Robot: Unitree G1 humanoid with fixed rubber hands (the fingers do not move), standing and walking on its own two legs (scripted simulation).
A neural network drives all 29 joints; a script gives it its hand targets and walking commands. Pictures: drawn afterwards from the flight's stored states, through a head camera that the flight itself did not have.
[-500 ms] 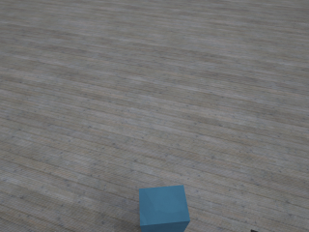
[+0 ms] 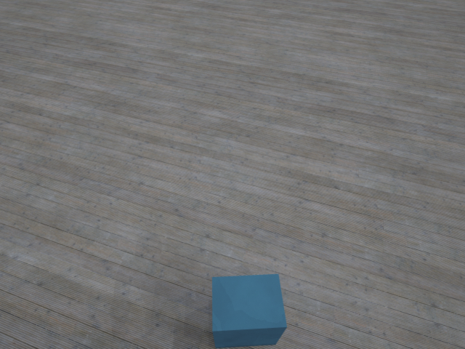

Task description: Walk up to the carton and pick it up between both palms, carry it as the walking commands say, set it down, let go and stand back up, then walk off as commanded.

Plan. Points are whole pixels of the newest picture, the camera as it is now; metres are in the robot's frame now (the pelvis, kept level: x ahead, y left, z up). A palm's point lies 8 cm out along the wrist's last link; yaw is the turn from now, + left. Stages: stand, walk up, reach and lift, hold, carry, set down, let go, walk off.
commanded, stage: stand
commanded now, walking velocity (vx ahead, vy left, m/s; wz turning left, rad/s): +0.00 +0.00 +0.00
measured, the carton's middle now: (245, 312) +0.33 -0.02 -0.62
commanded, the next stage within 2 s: walk off in 0.72 s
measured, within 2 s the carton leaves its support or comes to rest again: neither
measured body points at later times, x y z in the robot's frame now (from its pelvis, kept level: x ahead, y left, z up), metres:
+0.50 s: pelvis -0.01 -0.01 +0.01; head -0.01 +0.01 +0.46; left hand -0.05 +0.24 -0.15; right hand +0.00 -0.25 -0.14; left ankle -0.02 +0.10 -0.72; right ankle -0.10 -0.12 -0.72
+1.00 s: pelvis -0.03 -0.02 +0.01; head -0.02 +0.00 +0.46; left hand -0.08 +0.22 -0.15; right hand -0.02 -0.25 -0.14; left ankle -0.02 +0.10 -0.72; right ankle -0.10 -0.12 -0.72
